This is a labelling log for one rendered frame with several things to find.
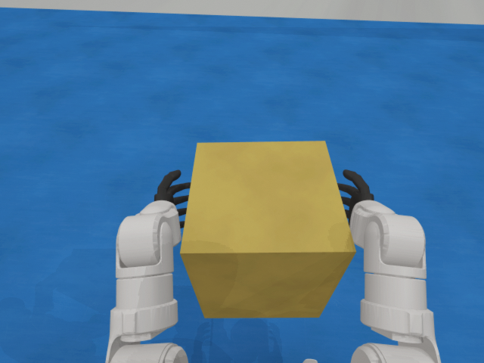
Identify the left robot hand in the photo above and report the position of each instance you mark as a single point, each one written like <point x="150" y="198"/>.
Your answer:
<point x="165" y="192"/>

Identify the robot right forearm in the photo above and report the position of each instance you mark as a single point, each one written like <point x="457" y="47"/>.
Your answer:
<point x="395" y="303"/>

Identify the right robot hand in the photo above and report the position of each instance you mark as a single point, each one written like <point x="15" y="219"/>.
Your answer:
<point x="358" y="194"/>

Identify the robot left upper arm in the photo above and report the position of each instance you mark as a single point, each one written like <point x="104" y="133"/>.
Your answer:
<point x="150" y="353"/>

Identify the carton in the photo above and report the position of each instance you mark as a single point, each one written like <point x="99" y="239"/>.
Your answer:
<point x="266" y="233"/>

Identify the robot left forearm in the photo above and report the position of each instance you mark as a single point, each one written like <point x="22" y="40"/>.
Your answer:
<point x="144" y="264"/>

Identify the robot right upper arm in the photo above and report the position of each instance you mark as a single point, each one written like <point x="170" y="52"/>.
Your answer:
<point x="383" y="353"/>

